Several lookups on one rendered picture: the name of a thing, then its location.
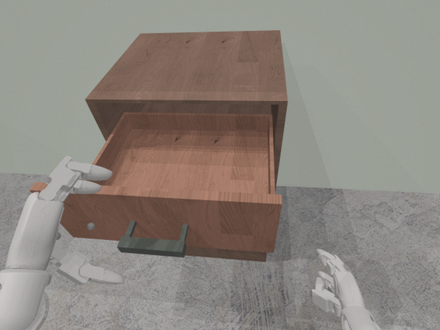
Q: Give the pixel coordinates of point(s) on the right robot hand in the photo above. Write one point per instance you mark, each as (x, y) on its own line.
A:
(341, 291)

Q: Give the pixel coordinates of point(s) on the robot right forearm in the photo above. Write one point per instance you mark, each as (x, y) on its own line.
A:
(357, 318)

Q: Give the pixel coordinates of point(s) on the drawer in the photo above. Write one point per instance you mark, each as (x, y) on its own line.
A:
(212, 171)

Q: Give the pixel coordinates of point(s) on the handle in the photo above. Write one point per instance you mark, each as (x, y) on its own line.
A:
(160, 247)

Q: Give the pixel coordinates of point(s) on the cabinet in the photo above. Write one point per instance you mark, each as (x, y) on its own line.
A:
(239, 72)

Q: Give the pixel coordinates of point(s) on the left robot hand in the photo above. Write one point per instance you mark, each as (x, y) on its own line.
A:
(34, 242)

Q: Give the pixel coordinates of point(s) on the robot left forearm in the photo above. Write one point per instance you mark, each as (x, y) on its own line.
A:
(24, 305)

